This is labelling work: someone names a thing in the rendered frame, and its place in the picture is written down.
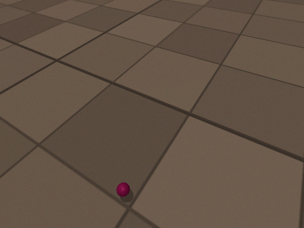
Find ball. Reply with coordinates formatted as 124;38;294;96
116;182;130;197

